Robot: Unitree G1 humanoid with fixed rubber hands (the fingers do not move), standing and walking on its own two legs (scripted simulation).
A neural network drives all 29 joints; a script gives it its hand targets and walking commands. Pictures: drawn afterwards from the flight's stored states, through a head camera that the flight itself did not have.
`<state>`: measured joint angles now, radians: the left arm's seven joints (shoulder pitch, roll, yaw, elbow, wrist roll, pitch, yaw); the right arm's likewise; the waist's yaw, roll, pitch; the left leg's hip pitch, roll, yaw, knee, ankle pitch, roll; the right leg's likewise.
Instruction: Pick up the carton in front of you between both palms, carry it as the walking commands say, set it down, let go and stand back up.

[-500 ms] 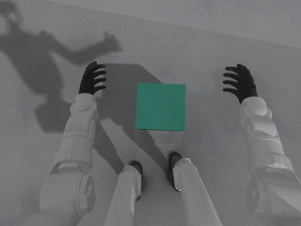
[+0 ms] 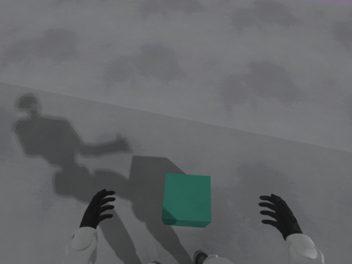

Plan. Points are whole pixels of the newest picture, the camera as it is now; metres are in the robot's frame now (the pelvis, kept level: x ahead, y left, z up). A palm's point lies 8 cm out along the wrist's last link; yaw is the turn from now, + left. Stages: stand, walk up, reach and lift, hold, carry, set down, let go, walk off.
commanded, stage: let go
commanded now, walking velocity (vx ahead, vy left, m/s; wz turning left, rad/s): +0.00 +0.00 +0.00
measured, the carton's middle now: (186, 201) +0.37 -0.03 -0.64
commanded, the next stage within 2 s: stand in 0.58 s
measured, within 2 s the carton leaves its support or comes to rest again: neither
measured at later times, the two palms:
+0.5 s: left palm (69, 251) +0.16 +0.24 -0.05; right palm (290, 245) +0.16 -0.22 -0.06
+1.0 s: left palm out of the picture +0.11 +0.28 -0.08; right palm (312, 262) +0.13 -0.27 -0.09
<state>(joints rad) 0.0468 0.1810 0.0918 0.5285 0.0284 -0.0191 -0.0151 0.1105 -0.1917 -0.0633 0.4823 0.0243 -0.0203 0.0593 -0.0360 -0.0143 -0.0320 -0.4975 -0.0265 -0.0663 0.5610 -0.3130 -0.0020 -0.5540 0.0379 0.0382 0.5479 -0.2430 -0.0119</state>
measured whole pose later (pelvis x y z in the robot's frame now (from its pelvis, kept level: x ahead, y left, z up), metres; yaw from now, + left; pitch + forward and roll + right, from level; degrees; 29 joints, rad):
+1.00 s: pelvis +0.00 +0.00 +0.01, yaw +1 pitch -2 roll +0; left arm 0.21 0.28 0.07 0.77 0.03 -0.01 0.03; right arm 0.23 -0.29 -0.06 0.71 -0.02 -0.01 -0.02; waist 0.01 0.04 0.02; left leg -0.15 -0.02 -0.07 0.51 -0.33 0.00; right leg -0.20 0.03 0.02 0.51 -0.28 -0.01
